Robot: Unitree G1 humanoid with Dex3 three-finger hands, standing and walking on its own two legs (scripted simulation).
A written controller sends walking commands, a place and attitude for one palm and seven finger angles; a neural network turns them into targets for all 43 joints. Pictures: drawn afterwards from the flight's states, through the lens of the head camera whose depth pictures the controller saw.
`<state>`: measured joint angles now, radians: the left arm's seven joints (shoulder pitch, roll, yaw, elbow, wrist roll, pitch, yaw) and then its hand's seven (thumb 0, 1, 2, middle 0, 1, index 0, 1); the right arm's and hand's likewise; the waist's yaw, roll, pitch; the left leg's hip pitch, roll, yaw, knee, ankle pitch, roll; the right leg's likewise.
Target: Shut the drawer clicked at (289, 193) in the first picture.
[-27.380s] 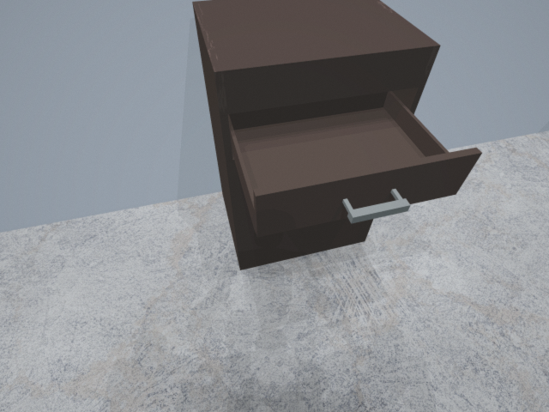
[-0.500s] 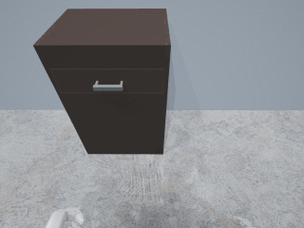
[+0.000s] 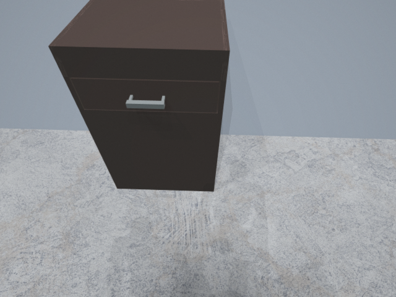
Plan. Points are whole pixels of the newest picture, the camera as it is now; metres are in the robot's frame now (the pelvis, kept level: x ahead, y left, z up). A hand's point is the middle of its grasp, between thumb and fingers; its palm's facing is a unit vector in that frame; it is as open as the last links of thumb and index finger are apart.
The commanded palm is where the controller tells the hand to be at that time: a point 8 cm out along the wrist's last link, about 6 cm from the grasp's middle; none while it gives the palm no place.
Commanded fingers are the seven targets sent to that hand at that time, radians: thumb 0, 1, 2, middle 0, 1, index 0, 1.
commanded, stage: let the arm hang, fingers relaxed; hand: left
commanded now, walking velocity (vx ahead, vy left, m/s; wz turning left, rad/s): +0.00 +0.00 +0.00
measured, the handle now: (146, 101) +0.76 +0.24 -0.09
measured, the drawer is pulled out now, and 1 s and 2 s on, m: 0.00 0.00 0.00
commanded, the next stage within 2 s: look to check the result in 0.40 s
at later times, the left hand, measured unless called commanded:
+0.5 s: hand out of the picture -0.01 +0.14 -0.18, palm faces +0.03 -0.98 -0.17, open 7.3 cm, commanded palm none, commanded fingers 0.00 0.90 0.90 -0.20 -0.30 -0.20 -0.30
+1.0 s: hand out of the picture +0.00 +0.12 -0.18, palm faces +0.04 -0.99 -0.16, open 7.4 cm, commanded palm none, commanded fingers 0.00 0.90 0.90 -0.20 -0.30 -0.20 -0.30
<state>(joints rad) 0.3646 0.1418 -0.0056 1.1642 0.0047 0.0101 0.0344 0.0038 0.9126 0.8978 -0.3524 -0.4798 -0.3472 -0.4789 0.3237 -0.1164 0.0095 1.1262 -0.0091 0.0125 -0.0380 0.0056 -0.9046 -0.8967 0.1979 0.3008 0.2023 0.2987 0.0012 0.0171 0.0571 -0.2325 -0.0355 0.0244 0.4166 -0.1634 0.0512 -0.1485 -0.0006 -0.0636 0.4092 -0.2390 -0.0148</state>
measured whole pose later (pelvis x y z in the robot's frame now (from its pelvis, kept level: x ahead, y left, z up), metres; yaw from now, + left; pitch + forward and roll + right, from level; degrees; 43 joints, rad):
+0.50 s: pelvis +0.01 -0.02 +0.00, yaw -1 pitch -1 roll +0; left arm 0.32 0.11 0.01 1.14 0.00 -0.01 0.04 0.00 0.92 0.90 -0.20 -0.30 -0.20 -0.30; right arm 0.32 -0.11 0.00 1.14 -0.01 0.00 -0.05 0.00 -0.91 -0.90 0.20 0.30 0.20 0.30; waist -0.01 0.01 0.04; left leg -0.22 -0.02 0.03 0.42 -0.18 0.03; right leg -0.14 0.02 -0.06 0.42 -0.26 -0.03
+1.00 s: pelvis +0.02 -0.03 +0.00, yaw -1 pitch -1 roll +0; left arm 0.32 0.09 0.00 1.14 0.00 -0.01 0.04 0.00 0.91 0.90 -0.20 -0.30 -0.20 -0.30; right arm 0.29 -0.11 0.00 1.15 -0.01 0.00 -0.05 0.01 -0.91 -0.90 0.20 0.30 0.20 0.30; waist 0.00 0.01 0.04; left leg -0.19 0.00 0.02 0.42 -0.20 0.01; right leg -0.11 0.04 -0.06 0.40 -0.27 -0.05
